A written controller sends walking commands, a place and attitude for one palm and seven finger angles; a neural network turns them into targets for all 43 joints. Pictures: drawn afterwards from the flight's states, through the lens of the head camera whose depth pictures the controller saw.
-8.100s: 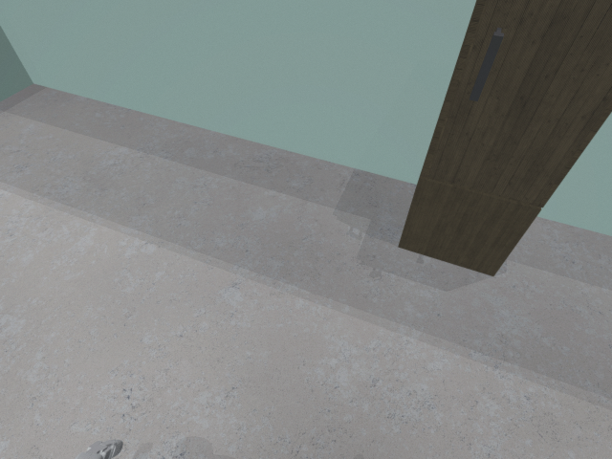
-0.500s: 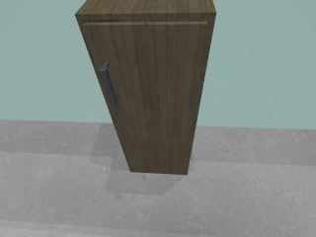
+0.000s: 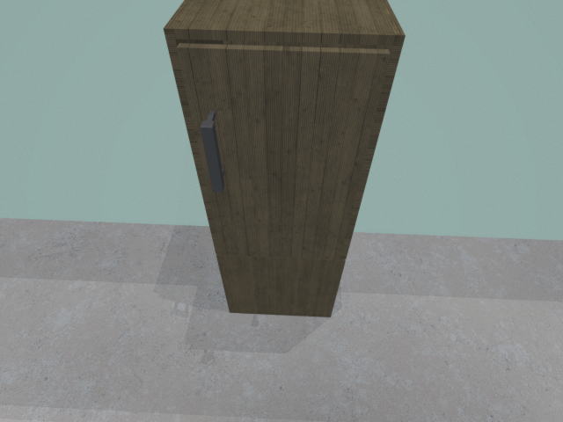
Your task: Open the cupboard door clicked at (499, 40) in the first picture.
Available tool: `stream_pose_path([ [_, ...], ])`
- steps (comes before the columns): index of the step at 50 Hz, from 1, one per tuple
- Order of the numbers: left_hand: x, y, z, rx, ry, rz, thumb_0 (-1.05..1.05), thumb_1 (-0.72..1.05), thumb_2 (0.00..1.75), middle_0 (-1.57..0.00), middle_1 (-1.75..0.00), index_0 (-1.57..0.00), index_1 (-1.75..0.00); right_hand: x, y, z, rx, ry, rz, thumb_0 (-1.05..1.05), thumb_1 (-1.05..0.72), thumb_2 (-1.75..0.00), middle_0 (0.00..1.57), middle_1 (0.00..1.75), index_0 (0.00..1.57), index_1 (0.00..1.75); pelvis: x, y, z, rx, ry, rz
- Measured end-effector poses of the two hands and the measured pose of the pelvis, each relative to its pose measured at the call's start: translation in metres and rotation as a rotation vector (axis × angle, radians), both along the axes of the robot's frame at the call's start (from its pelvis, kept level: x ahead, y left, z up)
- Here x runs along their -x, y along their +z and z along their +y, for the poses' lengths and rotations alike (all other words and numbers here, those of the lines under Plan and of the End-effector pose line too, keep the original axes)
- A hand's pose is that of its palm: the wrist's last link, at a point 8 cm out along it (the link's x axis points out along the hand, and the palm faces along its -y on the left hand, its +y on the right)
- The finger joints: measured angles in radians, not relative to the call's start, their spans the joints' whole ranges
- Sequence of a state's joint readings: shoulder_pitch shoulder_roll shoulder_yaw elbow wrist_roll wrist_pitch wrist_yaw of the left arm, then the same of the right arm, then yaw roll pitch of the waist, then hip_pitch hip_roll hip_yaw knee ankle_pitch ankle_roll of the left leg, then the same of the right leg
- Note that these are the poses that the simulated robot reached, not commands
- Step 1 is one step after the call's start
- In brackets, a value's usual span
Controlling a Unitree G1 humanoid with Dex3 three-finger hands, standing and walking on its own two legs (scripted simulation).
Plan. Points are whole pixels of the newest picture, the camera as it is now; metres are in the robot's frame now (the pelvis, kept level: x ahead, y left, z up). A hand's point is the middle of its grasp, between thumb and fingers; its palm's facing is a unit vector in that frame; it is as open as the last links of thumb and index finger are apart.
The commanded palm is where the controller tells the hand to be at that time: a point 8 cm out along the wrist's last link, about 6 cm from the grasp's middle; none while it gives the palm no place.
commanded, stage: look again from close up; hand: left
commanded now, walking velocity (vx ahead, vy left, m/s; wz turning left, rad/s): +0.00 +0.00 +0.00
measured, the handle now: (215, 152) +0.58 +0.18 +0.05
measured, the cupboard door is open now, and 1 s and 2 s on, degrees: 0 0 0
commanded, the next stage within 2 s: shuffle to correct the standing spot in 0.64 s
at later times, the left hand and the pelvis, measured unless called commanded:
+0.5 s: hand out of the picture +0.03 +0.21 -0.16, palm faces +0.03 -0.95 -0.31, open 7.4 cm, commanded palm none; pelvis -0.04 -0.01 -0.01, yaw +1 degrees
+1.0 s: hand out of the picture -0.06 +0.17 -0.18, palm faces +0.06 -0.98 -0.18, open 7.4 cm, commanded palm none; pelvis -0.04 -0.01 +0.00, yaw +1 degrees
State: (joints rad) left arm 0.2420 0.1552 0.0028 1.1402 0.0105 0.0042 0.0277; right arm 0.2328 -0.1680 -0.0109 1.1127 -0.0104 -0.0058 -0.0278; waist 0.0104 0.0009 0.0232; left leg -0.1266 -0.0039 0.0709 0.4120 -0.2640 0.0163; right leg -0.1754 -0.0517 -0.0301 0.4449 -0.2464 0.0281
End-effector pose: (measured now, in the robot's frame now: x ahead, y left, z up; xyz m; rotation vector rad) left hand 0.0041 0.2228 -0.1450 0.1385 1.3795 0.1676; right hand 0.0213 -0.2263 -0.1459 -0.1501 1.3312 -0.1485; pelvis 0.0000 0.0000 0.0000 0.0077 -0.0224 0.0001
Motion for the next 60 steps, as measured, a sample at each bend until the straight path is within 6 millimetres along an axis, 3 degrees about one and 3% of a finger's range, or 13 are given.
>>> stream_pose_path([
  [9, 0.001, 0.0, 0.005, -0.011, -0.029, -0.038, 0.01, 0.92, 0.9, -0.2, -0.3, -0.2, -0.3, 0.026, 0.002, -0.001, -0.004, 0.01, 0.018, 0.0, -0.92, -0.9, 0.2, 0.3, 0.2, 0.3, 0.009, -0.002, -0.003, -0.002, 0.013, 0.002],
  [17, -0.01, 0.01, 0.028, -0.093, -0.044, -0.148, 0.0, 0.91, 0.9, -0.2, -0.3, -0.2, -0.3, 0.01, 0.003, -0.033, 0.056, 0.014, -0.105, 0.0, -0.91, -0.9, 0.2, 0.3, 0.2, 0.3, 0.022, -0.009, -0.008, 0.004, 0.012, -0.026],
  [25, -0.017, 0.023, 0.037, -0.122, -0.064, -0.232, 0.0, 0.91, 0.9, -0.2, -0.29, -0.2, -0.3, -0.008, 0.017, -0.056, 0.094, 0.063, -0.197, 0.0, -0.91, -0.9, 0.2, 0.3, 0.2, 0.3, 0.038, -0.005, -0.012, 0.003, 0.014, -0.04],
  [35, 0.003, 0.023, 0.035, -0.116, -0.064, -0.209, 0.0, 0.9, 0.9, -0.2, -0.3, -0.2, -0.3, 0.007, 0.022, -0.063, 0.099, 0.089, -0.163, 0.0, -0.91, -0.9, 0.2, 0.3, 0.2, 0.3, 0.052, -0.002, -0.016, 0.002, 0.022, -0.038],
  [42, 0.032, 0.013, 0.025, -0.086, -0.034, -0.119, 0.0, 0.9, 0.9, -0.2, -0.3, -0.2, -0.3, 0.04, 0.014, -0.053, 0.077, 0.07, -0.057, 0.0, -0.91, -0.9, 0.2, 0.3, 0.2, 0.3, 0.053, -0.001, -0.016, 0.006, 0.026, -0.027],
  [51, 0.079, -0.008, -0.012, 0.029, 0.031, 0.033, 0.0, 0.91, 0.9, -0.2, -0.29, -0.2, -0.3, 0.085, -0.001, -0.011, -0.005, 0.015, 0.1, 0.0, -0.91, -0.9, 0.2, 0.3, 0.2, 0.3, 0.038, -0.005, -0.011, 0.014, 0.023, -0.023],
  [56, 0.092, -0.013, -0.027, 0.075, 0.062, 0.108, 0.0, 0.91, 0.9, -0.2, -0.29, -0.2, -0.3, 0.092, -0.005, 0.01, -0.036, -0.029, 0.146, 0.0, -0.91, -0.9, 0.2, 0.3, 0.2, 0.3, 0.022, -0.008, -0.007, 0.013, 0.018, -0.016],
  [60, 0.086, -0.013, -0.034, 0.084, 0.066, 0.136, 0.0, 0.91, 0.9, -0.2, -0.29, -0.2, -0.3, 0.087, -0.007, 0.02, -0.056, -0.063, 0.158, 0.0, -0.91, -0.9, 0.2, 0.3, 0.2, 0.3, 0.006, -0.01, -0.007, 0.004, 0.009, -0.007],
])
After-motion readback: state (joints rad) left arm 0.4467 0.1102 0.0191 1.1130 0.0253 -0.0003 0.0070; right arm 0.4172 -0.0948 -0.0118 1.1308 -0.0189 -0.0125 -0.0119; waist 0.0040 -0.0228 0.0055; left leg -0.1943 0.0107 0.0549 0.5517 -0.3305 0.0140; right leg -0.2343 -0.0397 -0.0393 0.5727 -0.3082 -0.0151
